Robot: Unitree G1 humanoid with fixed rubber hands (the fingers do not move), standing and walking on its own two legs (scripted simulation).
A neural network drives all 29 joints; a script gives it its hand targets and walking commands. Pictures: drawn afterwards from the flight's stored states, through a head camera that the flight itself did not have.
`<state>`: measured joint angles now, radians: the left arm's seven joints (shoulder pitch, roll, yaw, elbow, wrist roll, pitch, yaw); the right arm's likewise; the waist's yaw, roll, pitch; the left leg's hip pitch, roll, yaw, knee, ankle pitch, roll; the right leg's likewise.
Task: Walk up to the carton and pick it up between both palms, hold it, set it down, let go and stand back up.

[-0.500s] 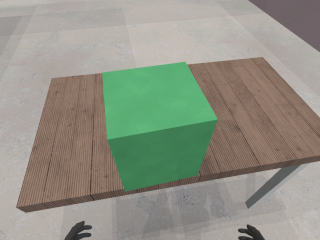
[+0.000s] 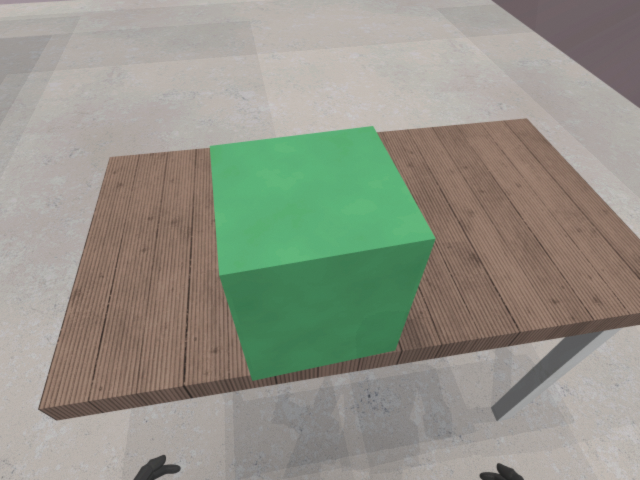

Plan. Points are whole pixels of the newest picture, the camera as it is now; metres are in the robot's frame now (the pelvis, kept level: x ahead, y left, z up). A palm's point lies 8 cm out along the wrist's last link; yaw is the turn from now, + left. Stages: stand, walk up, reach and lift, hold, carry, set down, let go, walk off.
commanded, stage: stand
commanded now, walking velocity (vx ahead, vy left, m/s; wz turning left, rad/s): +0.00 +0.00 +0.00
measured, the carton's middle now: (310, 257) +0.39 +0.03 +0.06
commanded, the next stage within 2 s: none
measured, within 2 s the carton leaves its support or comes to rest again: neither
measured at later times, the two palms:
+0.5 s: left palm out of the picture +0.09 +0.25 -0.10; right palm out of the picture +0.09 -0.24 -0.10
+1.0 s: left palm out of the picture +0.09 +0.25 -0.10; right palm out of the picture +0.09 -0.25 -0.10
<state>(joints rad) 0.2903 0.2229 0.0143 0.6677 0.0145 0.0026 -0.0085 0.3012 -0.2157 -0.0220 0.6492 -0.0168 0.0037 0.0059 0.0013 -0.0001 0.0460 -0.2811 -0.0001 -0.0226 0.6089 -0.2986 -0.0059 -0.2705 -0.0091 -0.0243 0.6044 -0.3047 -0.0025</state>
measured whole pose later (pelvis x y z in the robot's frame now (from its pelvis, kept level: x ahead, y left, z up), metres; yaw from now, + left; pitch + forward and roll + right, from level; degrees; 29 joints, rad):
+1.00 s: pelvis +0.00 +0.00 +0.00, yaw +1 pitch -2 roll +0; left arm 0.30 0.24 0.00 0.71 0.01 0.00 0.00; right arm 0.29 -0.23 -0.01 0.71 -0.01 0.01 0.00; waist 0.00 0.00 0.04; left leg -0.27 0.00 -0.03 0.57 -0.28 -0.01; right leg -0.25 -0.01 -0.03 0.57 -0.29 0.00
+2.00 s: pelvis +0.00 +0.00 +0.01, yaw +1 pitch -2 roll +0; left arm 0.33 0.25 -0.01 0.80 0.01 0.00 0.01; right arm 0.31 -0.24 0.00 0.81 -0.01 0.00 -0.01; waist 0.00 0.00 0.04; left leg -0.24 0.00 -0.04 0.52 -0.25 -0.01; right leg -0.22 -0.01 -0.04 0.51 -0.26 0.00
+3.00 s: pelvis +0.00 +0.00 +0.01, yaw +1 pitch -2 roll +0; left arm 0.34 0.22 -0.01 0.93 0.00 0.00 0.02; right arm 0.31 -0.22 0.00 0.95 0.00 0.00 -0.03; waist 0.00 0.01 0.03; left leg -0.21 0.00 -0.04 0.46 -0.22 -0.01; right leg -0.19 -0.01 -0.04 0.45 -0.24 0.00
